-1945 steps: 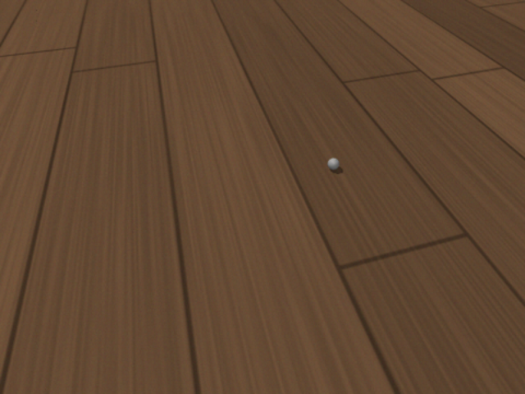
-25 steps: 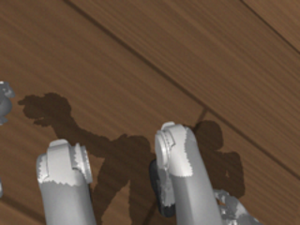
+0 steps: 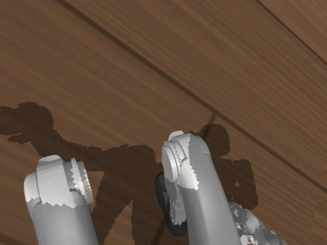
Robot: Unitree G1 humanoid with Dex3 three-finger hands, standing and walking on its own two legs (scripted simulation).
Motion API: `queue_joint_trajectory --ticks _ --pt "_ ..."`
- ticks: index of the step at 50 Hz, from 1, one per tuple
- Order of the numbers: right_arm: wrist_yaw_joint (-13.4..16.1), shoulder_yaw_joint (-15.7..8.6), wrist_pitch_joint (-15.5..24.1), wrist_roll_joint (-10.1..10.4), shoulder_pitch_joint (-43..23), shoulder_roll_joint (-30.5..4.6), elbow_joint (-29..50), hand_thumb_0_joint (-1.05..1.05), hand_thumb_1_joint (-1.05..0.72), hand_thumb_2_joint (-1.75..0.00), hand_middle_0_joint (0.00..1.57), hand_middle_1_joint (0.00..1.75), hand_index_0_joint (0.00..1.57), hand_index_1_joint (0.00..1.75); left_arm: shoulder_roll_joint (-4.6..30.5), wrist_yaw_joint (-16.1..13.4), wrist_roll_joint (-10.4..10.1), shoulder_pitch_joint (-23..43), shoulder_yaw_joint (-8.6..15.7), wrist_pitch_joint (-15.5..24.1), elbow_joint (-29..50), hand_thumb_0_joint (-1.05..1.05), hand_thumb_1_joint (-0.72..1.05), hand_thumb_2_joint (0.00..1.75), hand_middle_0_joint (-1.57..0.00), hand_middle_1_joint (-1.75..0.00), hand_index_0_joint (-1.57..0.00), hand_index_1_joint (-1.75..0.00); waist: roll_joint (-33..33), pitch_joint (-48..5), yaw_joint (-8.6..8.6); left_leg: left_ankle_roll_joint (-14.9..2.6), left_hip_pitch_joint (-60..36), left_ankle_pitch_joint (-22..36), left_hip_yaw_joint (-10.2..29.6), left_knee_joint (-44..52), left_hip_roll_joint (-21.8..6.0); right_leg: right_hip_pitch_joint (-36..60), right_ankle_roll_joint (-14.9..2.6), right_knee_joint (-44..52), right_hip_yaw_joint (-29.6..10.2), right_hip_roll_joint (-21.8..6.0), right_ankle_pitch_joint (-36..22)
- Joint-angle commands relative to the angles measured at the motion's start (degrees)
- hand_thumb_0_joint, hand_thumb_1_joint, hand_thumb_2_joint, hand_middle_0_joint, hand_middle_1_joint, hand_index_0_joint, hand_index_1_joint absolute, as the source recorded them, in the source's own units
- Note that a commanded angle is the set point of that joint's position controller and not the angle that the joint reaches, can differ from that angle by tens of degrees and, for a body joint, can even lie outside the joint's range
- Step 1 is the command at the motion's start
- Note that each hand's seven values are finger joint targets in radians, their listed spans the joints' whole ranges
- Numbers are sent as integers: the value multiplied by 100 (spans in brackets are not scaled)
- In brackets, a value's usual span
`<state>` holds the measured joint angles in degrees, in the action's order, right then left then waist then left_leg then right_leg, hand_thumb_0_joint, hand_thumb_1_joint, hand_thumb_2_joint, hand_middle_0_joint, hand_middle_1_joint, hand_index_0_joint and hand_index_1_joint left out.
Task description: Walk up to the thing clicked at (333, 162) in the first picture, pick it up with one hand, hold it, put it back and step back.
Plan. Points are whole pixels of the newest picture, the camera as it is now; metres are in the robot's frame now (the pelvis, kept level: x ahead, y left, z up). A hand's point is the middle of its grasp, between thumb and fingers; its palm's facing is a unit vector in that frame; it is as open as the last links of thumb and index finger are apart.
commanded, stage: rest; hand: left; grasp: from above
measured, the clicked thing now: out of the picture +0.41 +0.36 -0.23
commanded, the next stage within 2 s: open in 0.86 s
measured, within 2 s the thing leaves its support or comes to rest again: rests again in 0.58 s
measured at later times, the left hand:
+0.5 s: hand out of the picture +0.40 +0.35 -0.23, palm faces -0.43 -0.16 -0.89, open 8.2 cm
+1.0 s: hand out of the picture +0.40 +0.35 -0.24, palm faces -0.43 -0.16 -0.89, open 8.2 cm
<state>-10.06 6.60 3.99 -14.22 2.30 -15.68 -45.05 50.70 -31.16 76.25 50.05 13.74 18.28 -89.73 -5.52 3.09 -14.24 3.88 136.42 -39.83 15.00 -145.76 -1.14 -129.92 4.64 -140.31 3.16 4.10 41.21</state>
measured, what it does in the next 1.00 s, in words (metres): stands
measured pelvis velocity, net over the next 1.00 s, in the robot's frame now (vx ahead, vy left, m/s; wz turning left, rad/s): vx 0.00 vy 0.01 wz -0.06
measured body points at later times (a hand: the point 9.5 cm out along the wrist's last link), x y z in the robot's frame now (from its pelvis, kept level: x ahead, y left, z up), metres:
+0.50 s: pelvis +0.00 +0.01 -0.01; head +0.24 +0.12 +0.35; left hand +0.42 +0.35 -0.18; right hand +0.09 -0.26 -0.09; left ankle +0.06 +0.14 -0.26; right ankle +0.10 -0.13 -0.26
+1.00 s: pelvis +0.00 +0.01 -0.01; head +0.25 +0.13 +0.34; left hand +0.42 +0.36 -0.19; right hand +0.09 -0.25 -0.08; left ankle +0.06 +0.14 -0.26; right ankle +0.10 -0.13 -0.26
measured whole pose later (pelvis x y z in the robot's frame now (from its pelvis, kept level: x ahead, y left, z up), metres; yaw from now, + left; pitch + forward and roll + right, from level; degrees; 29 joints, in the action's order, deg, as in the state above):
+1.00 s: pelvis +0.00 +0.01 -0.01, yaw -3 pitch +26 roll -13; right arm -13.8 12.6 10.2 -18.6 0.0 -17.3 -43.7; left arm 56.0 -36.9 76.1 51.8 11.6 17.7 -98.0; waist -7.7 6.5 -16.5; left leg 2.5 135.7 -41.0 17.6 -149.4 -1.4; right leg -127.6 4.8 -140.8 5.1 5.3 41.0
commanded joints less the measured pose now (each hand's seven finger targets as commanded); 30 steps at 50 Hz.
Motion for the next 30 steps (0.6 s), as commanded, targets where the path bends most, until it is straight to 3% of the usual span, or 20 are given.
queue_joint_trajectory --ticks 1,3,7,10,11,15,16,17,23,24,30 --pt "28 -405 62 -47 988 -1661 23 0 -90 -90 20 30 20 30 1686 -319 -118 1386 92 -29 580 0 68 67 -99 -68 -102 -64 2349 -3866 30 -446 -2996 1098 -1025 1283 -58 1732 -533 1322 900 106 -1559" --pt "4 -374 110 -75 977 -1674 60 0 -90 -90 20 30 20 30 1798 -338 -91 1480 58 -37 546 0 70 64 -100 -67 -104 -63 2264 -3787 -29 -471 -2866 1109 -1023 1179 -67 1802 -518 1316 860 111 -1617" --pt "4 -334 172 -84 894 -1746 50 0 -90 -90 20 30 20 30 1701 -399 -159 1406 14 -29 321 0 67 62 -98 -66 -101 -62 2262 -3597 -36 -434 -2861 864 -970 1242 -67 1623 -551 1328 974 127 -1302" --pt "-22 -255 213 -133 890 -1731 60 0 -90 -90 20 30 20 30 1729 -402 -76 1424 -91 -38 279 0 67 62 -98 -67 -102 -63 2369 -3616 -84 -440 -2903 934 -951 1237 -65 1721 -529 1275 982 140 -1423" --pt "-24 -260 226 -142 865 -1758 75 0 -90 -90 20 30 20 30 1831 -430 -105 1408 12 -28 275 0 68 63 -99 -67 -103 -63 2286 -3663 -67 -443 -2870 983 -928 1223 -78 1742 -526 1264 1007 154 -1474" --pt "-63 -212 292 -182 845 -1765 43 0 -90 -90 20 30 20 30 1661 -492 -105 1396 -120 -50 167 0 70 65 -100 -69 -104 -65 2453 -3640 -152 -408 -3107 1152 -892 1217 -97 1735 -518 1171 1060 174 -1650" --pt "-70 -192 293 -187 812 -1802 73 0 -90 -90 20 30 20 30 1848 -535 -110 1414 18 -31 225 0 68 64 -99 -68 -103 -64 2436 -3641 -112 -412 -3010 1163 -881 1227 -100 1778 -525 1176 1075 179 -1659" --pt "-91 -175 315 -206 818 -1813 67 0 -91 -90 20 30 20 30 1763 -533 -101 1391 -79 -60 32 0 69 64 -99 -68 -103 -64 2394 -3444 -150 -405 -2951 1031 -899 1199 -81 1644 -540 1162 1093 160 -1520" --pt "-119 -132 382 -241 724 -1850 87 0 -90 -90 20 30 20 30 1935 -635 -89 1341 33 -54 141 0 66 63 -98 -64 -101 -61 2547 -3601 -128 -394 -3063 1149 -851 1207 -120 1813 -520 1148 1110 207 -1667" --pt "-150 -79 411 -275 735 -1818 70 0 -91 -90 20 30 20 30 1787 -639 -76 1364 -120 -77 3 0 65 63 -98 -64 -101 -61 2557 -3440 -180 -400 -2986 1095 -869 1171 -112 1786 -511 1141 1101 192 -1636" --pt "-187 -71 484 -295 678 -1877 84 0 -91 -90 20 30 20 30 1870 -722 -113 1347 -96 -94 4 0 62 62 -96 -62 -99 -59 2531 -3372 -197 -395 -2919 932 -809 1203 -133 1729 -521 1167 1148 224 -1487"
